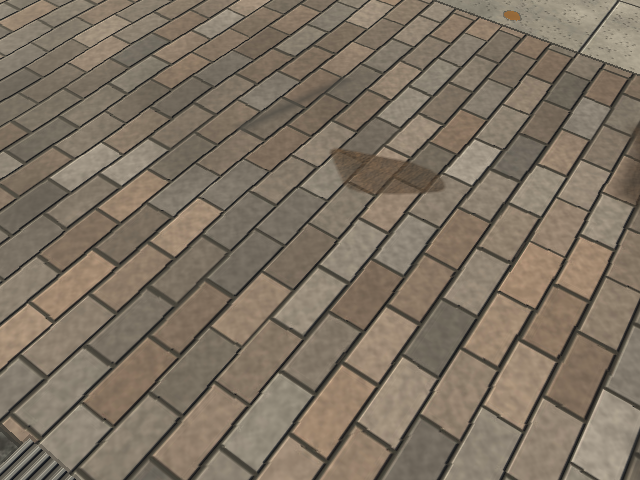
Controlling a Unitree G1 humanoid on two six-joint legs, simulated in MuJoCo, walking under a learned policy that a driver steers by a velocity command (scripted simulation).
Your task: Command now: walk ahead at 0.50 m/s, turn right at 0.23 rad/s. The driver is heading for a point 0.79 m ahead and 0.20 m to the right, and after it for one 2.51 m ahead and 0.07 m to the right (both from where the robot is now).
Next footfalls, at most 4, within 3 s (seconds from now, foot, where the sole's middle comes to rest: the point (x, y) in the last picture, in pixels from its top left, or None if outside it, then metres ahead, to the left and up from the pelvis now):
0.46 right None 0.38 -0.17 -0.77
0.94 left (371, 368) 0.72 -0.10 -0.77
1.40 right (504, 341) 0.80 -0.42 -0.77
1.90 left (405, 231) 1.13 -0.21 -0.77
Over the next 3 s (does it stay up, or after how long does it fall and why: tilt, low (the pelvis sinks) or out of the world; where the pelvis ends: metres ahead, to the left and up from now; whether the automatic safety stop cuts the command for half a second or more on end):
stays up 1.52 -0.17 0.00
